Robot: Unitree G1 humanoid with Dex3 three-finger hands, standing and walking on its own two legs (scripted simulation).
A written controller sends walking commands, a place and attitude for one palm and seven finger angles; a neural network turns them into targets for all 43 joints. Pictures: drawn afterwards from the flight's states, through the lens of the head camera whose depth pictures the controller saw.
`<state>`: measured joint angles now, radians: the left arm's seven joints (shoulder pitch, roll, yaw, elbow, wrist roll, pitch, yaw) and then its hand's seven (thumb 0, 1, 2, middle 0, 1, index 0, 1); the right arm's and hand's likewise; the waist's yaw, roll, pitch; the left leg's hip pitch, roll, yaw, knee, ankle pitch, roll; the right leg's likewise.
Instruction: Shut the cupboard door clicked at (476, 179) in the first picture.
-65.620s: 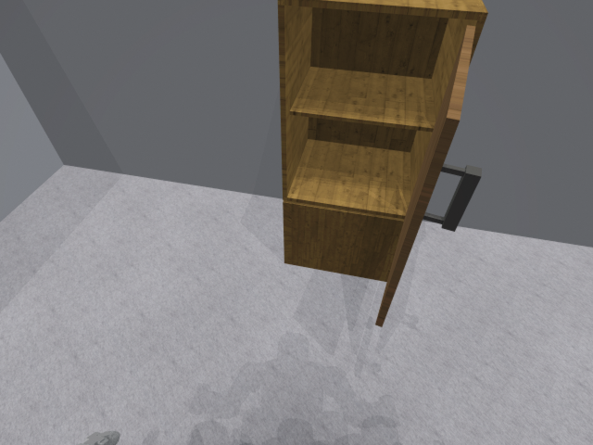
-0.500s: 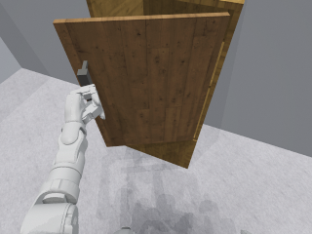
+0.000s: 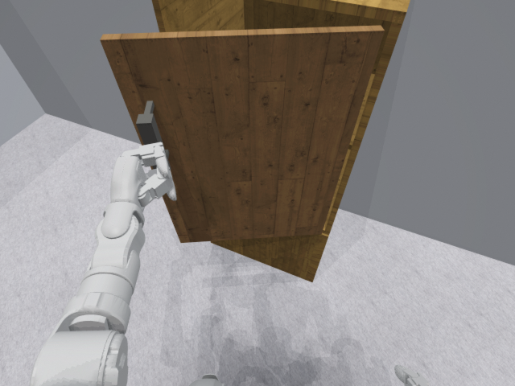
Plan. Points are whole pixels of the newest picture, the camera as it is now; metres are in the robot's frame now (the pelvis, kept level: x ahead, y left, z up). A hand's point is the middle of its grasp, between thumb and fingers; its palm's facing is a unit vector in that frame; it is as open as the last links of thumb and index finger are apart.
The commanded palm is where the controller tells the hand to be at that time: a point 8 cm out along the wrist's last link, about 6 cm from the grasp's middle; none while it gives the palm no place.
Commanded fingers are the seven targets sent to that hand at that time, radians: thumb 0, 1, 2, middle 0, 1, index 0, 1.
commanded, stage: push the door shut along its arc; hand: left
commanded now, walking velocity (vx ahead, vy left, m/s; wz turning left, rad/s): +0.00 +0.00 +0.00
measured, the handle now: (156, 140) +0.51 +0.19 +0.09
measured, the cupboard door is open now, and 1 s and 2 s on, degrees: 27 12 4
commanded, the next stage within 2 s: pull the fist back off the door in 1.62 s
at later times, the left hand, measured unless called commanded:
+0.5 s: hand (183, 147) +0.49 +0.14 +0.09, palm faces -0.10 -1.00 +0.00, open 3.1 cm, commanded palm +0.48 +0.19 +0.09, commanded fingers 0.00 0.90 0.90 -1.30 -1.50 -1.30 -1.50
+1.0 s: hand (195, 126) +0.54 +0.12 +0.10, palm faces -0.20 -0.98 -0.02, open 3.1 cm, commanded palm +0.54 +0.16 +0.09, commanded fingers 0.00 0.90 0.90 -1.30 -1.50 -1.30 -1.50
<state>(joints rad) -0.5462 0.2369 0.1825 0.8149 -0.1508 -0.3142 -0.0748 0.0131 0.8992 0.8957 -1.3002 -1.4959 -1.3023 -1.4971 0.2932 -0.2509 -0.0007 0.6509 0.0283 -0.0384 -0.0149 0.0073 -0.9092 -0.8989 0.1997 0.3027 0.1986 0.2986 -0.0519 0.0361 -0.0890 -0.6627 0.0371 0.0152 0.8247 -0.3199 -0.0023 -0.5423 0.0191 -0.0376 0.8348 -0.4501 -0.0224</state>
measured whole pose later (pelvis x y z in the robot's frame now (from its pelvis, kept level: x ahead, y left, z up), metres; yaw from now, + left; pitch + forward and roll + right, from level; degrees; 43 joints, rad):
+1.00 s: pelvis +0.00 +0.01 -0.03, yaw -1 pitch +21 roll -3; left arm -1.13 0.52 0.29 1.30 -0.08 -0.30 -0.29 0.01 0.90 0.90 -1.30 -1.50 -1.30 -1.50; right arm 0.41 -0.28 0.01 0.68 0.00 -0.04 0.01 0.00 -0.91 -0.90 0.20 0.30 0.20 0.30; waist -0.22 0.05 -0.10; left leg -0.99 0.06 0.00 1.00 -0.37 0.01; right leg -0.85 0.04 -0.05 0.97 -0.48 -0.02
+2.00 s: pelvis +0.00 +0.02 -0.05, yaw -2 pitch +29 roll -5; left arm -1.36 0.42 0.33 1.29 0.16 -0.22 0.29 0.02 0.88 0.90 -1.30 -1.50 -1.30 -1.50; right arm 0.50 -0.22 0.01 0.67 -0.14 -0.05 0.13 0.00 -0.91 -0.90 0.20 0.30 0.20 0.30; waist -0.30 0.08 -0.14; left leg -1.21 0.06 -0.02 1.11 -0.40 0.02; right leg -1.05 0.05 -0.06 1.06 -0.51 0.00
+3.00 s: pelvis +0.02 -0.02 +0.01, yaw -1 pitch +11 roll +0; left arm -0.61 0.20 0.24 0.85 -0.10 -0.31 0.05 0.01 0.90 0.90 -1.30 -1.50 -1.30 -1.50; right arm 0.42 -0.25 -0.03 0.64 0.01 0.05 0.05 0.01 -0.91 -0.90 0.20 0.30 0.20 0.30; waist -0.08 0.06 -0.13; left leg -0.64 0.05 0.03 0.78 -0.33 -0.02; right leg -0.54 0.04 -0.01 0.80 -0.46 -0.04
